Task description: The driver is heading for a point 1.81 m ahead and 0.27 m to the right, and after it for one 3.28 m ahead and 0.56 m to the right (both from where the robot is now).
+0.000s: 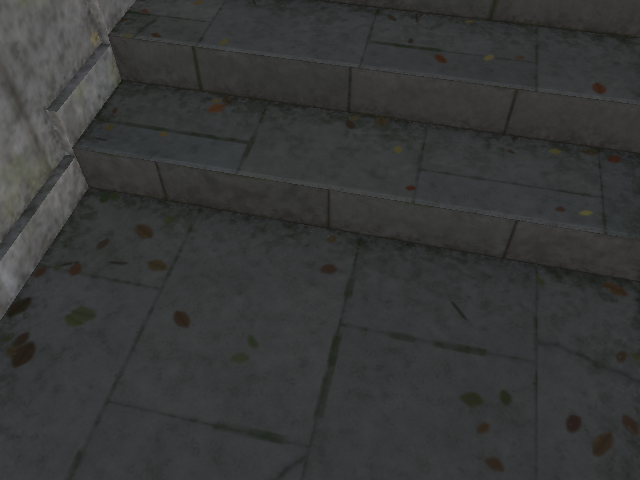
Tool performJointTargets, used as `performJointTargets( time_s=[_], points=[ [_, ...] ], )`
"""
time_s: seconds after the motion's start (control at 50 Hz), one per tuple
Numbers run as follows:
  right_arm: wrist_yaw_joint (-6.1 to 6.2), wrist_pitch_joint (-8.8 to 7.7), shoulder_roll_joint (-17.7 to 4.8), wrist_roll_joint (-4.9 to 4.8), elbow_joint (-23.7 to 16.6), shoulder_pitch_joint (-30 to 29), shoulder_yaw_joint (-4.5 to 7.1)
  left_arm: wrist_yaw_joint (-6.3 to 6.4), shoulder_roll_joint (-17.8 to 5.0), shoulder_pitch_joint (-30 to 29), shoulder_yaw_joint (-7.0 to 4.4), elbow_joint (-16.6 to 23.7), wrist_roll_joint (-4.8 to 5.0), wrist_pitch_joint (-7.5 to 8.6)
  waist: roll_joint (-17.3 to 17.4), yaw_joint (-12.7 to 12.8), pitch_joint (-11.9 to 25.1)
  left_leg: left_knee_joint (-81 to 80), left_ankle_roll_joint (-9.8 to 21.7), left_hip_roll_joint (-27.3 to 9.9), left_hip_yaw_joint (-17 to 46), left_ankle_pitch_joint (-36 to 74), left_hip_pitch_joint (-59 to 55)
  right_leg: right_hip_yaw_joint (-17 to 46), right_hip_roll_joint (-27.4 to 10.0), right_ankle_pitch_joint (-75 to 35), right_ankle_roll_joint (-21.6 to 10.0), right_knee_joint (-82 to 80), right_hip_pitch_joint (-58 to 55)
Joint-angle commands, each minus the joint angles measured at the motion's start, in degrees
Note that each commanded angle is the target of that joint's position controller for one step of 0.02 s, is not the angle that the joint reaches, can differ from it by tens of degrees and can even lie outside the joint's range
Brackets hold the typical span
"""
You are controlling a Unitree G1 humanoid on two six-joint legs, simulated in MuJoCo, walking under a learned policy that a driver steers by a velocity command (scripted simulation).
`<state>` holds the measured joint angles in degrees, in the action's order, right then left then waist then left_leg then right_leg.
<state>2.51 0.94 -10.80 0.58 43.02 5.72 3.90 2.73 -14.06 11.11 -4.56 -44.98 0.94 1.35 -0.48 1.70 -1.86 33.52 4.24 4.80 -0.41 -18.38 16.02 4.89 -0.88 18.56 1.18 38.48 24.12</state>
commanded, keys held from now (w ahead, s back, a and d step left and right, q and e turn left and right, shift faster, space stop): e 0.44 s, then no key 0.56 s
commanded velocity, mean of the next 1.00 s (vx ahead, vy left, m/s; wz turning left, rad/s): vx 0.01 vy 0.00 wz -0.34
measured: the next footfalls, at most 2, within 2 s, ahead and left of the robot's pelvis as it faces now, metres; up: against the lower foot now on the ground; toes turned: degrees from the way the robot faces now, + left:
right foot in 0.36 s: +0.04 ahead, -0.20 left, +0.00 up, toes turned -15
left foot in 0.76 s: +0.08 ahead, +0.06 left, +0.00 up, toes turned -22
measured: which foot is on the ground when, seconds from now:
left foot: down 0.00-0.36, up 0.38-0.74, down 0.76-1.00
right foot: up 0.00-0.34, down 0.36-1.00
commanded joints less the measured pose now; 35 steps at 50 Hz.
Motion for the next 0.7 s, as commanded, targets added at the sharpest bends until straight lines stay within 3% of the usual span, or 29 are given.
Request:
performJointTargets(
  time_s=[0.02, 0.04, 0.06, 0.1, 0.12, 0.14, 0.16, 0.18, 0.22, 0.26, 0.3, 0.32, 0.34, 0.36, 0.38, 0.4, 0.42, 0.44, 0.46, 0.48, 0.5, 0.54, 0.58, 0.6, 0.64, 0.68, 0.7],
  points=[
    [0.99, -1.5, -9.49, 1.22, -3.48, 5.24, 2.61, -0.05, -5.81, -4.93, -1.76, 5.84, -0.9, 1.11, 8.23, -3.87, 4.59, -14.99, 14.85, -27.78, 25.9, 36.06, -12.04, 0.17, 0.67, 18.19, 0.59, 22.6, 15.54],
    [1.25, -2.4, -9.03, 0.94, -4.62, 2.91, 2.24, 0.13, -6.5, -2.77, -2.43, 4.44, -0.75, 0.47, 4.29, -1.83, 5.26, -14.06, 15.12, -27.86, 23.23, 39.64, -12.9, 1.78, 0.09, 17.56, 1.53, 29.82, 17.31],
    [1.32, -2.94, -8.55, -0.16, -5.33, 0.2, 2.14, 0.21, -6.68, -1.25, -2.62, 3.64, -0.62, -0.19, 2.43, -0.3, 5.75, -13.55, 13.16, -26.24, 19.26, 38.57, -13.69, 2.8, -1.34, 14.38, 2.21, 32.36, 18.13],
    [0.87, -2.58, -8.41, -0.41, -5.56, -1.04, 1.95, 0.33, -5.97, -2.24, -2.32, 4.05, -0.36, -0.91, 3.17, -0.6, 5.47, -14.13, 10.46, -22.18, 12.24, 38.26, -14.31, 1.26, -2.07, 8.66, 3.24, 31.79, 18.6],
    [0.73, -2.13, -8.61, -0.47, -5.05, 0.12, 1.99, 0.1, -4.92, -3.42, -1.81, 4.78, 0.2, -0.97, 4.23, -1.16, 5.12, -14.45, 9.68, -20.83, 9.56, 37.73, -14.78, -0.51, -2.39, 6.59, 3.83, 30.4, 18.14],
    [0.74, -1.54, -8.35, -0.84, -4.88, 1.12, 1.71, -0.4, -4.37, -4.87, -1.26, 5.95, -0.12, -0.96, 4.53, -1.73, 5.16, -14.85, 9.95, -19.35, 8.3, 35.64, -15.45, -0.85, -2.77, 4.13, 4.55, 27.67, 17.87],
    [0.72, -1.16, -8.32, -0.74, -5.16, 0.98, 1.73, -0.95, -4.0, -5.17, -0.8, 6.55, -0.04, -1.08, 5.65, -2.1, 5.24, -14.89, 10.18, -18.88, 6.58, 34.15, -16.44, -1.44, -3.17, 2.64, 4.87, 23.76, 17.07],
    [0.66, -0.85, -9.23, -0.9, -5.55, 1.18, 1.93, -1.46, -3.3, -5.88, -0.24, 7.1, 0.67, -1.19, 5.82, -2.84, 5.25, -14.96, 10.52, -19.41, 5.51, 33.95, -16.44, -2.42, -3.36, 1.79, 5.14, 19.91, 15.61],
    [0.42, -0.4, -11.33, -0.95, -5.23, 1.69, 2.42, -2.13, -4.0, -5.76, 0.15, 8.37, 0.65, -1.33, 8.66, -3.31, 5.73, -14.27, 9.77, -19.81, 2.9, 36.27, -14.47, -4.86, -2.93, 2.43, 5.05, 12.46, 8.77],
    [0.38, -0.41, -13.62, -1.26, -5.11, 2.49, 3.2, -3.23, -6.69, -6.07, -0.61, 9.4, 0.63, -1.92, 8.69, -3.47, 7.15, -12.69, 9.0, -21.08, 1.77, 35.83, -13.37, -6.69, -1.8, -0.74, 3.84, 6.84, 3.58],
    [-0.39, -1.14, -13.73, -1.73, -5.31, 2.35, 3.29, -4.03, -6.0, -4.53, -0.82, 9.71, 0.13, -2.54, 9.86, -2.45, 5.94, -9.97, 7.23, -21.98, 0.34, 33.38, -11.12, -9.16, -1.18, -3.79, 0.94, -0.25, 0.36],
    [-0.67, -1.34, -13.82, -1.42, -5.35, 1.84, 3.39, -3.94, -6.64, -3.2, -1.27, 9.36, -0.11, -2.42, 10.02, -1.31, 6.46, -7.18, 5.32, -20.45, -1.23, 28.41, -9.96, -10.12, 0.2, -8.44, -0.45, -6.32, -3.65],
    [-0.59, -0.58, -11.73, -0.76, -3.77, 6.81, 3.39, -3.11, -7.45, -0.82, -2.31, 9.06, 0.14, -2.1, 8.42, -1.09, 7.34, -2.39, 0.77, -16.85, -4.05, 20.63, -7.6, -7.44, 0.68, -14.03, -2.58, -12.76, -10.33],
    [-0.55, -0.21, -9.44, 1.48, -4.38, 7.59, 2.9, -2.13, -12.82, 2.64, -3.55, 9.12, -0.9, -2.17, -2.39, -0.8, 8.82, 10.16, -4.15, -12.5, -8.2, 6.17, 2.7, 3.51, -6.83, -30.53, -5.41, -12.75, -20.45],
    [-0.79, -0.26, -6.74, 4.03, -8.11, 6.8, 1.66, -1.45, -18.73, 5.58, -4.15, 10.29, -2.23, -1.49, -15.28, -1.43, 8.7, 29.2, -9.82, -4.53, -5.94, -24.9, 19.47, 23.82, -21.4, -52.41, -15.39, -11.09, -26.26],
    [-0.25, -0.82, -7.48, 2.37, -8.72, 6.36, 2.11, -1.97, -17.2, 9.97, -4.37, 8.75, -3.27, 0.17, -9.43, 1.81, 14.95, 38.61, -10.03, -2.97, 4.64, -23.01, 21.67, 29.1, -24.07, -36.28, -21.8, -16.11, -23.7],
    [0.4, -1.25, -8.45, -0.26, -9.44, 3.95, 2.53, -2.01, -16.11, 7.13, -4.37, 8.38, -2.94, 0.84, -9.82, 0.86, 10.07, 42.3, -9.25, -4.07, 5.78, -17.77, 25.37, 25.33, -19.49, -23.96, -19.87, -18.08, -20.73],
    [0.73, -1.71, -9.95, -0.52, -8.59, 3.98, 2.94, -1.84, -13.69, 2.06, -3.79, 9.34, -1.59, 0.79, -8.07, -0.31, 7.85, 42.0, -9.22, -5.55, 5.33, -12.14, 26.64, 20.11, -16.37, -19.09, -16.71, -18.05, -18.82],
    [1.08, -1.26, -10.79, 0.79, -8.68, 3.34, 3.43, -1.73, -11.07, -1.7, -2.69, 10.08, -0.8, 0.28, -7.5, -1.69, 6.97, 40.49, -9.14, -6.47, 5.98, -8.58, 24.83, 17.76, -14.94, -19.04, -14.79, -18.22, -15.13],
    [1.12, -0.89, -11.02, 1.29, -9.07, 4.05, 3.71, -1.46, -10.32, -3.93, -2.29, 10.45, -0.74, -0.12, -7.24, -2.9, 7.21, 39.21, -9.25, -6.41, 5.83, -6.34, 20.8, 15.54, -13.94, -19.21, -14.07, -18.67, -11.37],
    [1.31, -1.01, -10.24, 1.46, -9.45, 4.09, 3.39, -1.29, -10.06, -4.39, -2.24, 10.26, -1.47, -0.33, -8.14, -3.04, 8.45, 38.42, -9.09, -6.07, 4.58, -4.5, 19.32, 13.71, -12.81, -19.3, -14.06, -18.42, -10.57],
    [1.14, -0.44, -8.7, 0.91, -9.67, 4.29, 2.78, -0.62, -8.58, -3.46, -1.23, 9.88, -1.89, -0.59, -7.67, -3.15, 9.86, 33.34, -9.33, -5.37, 3.61, -1.4, 16.09, 10.85, -11.16, -21.23, -13.93, -17.71, -10.35],
    [1.07, 0.01, -6.03, 1.25, -9.38, 3.4, 1.33, 0.18, -9.09, -2.26, -1.01, 9.48, -2.49, -0.67, -7.06, -2.59, 10.03, 23.51, -9.69, -5.53, 3.22, -0.69, 12.57, 10.03, -10.9, -19.43, -14.11, -17.82, -9.76],
    [1.1, 0.15, -5.95, 1.44, -9.12, 3.4, 1.06, 0.32, -9.93, -2.03, -1.31, 9.74, -1.8, -0.54, -7.06, -1.91, 8.79, 18.69, -9.84, -5.0, 2.44, -0.38, 10.63, 9.2, -10.21, -16.51, -13.73, -18.71, -8.89],
    [0.68, -0.44, -6.14, 0.88, -8.12, 4.66, 0.8, -0.04, -10.2, -0.44, -1.25, 8.55, -1.77, -0.56, -9.57, -1.23, 7.29, 11.42, -9.54, -4.91, 2.01, -1.12, 5.42, 10.67, -10.31, -7.09, -13.91, -20.32, -6.9],
    [0.36, -0.87, -6.8, 0.46, -7.04, 5.96, 0.96, -0.56, -9.19, -0.05, -0.74, 8.14, -1.54, -0.51, -10.95, -1.28, 5.15, 4.54, -8.81, -4.73, 1.96, -0.21, 0.71, 12.71, -10.75, -0.73, -13.67, -21.4, -4.97],
    [0.02, -1.04, -6.09, 0.37, -6.1, 6.81, 0.71, -0.57, -7.74, -1.34, -0.07, 8.2, -1.41, -0.37, -10.1, -2.3, 3.95, -1.94, -7.89, -4.72, 1.65, 3.64, -2.74, 12.52, -10.12, 1.28, -12.54, -20.77, -3.78]
  ],
)
Keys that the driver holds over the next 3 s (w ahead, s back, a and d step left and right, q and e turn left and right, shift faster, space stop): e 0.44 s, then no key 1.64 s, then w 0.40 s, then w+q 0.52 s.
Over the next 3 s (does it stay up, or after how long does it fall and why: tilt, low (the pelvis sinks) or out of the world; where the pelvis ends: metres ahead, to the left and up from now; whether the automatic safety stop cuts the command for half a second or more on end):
stays up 0.39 -0.09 -0.02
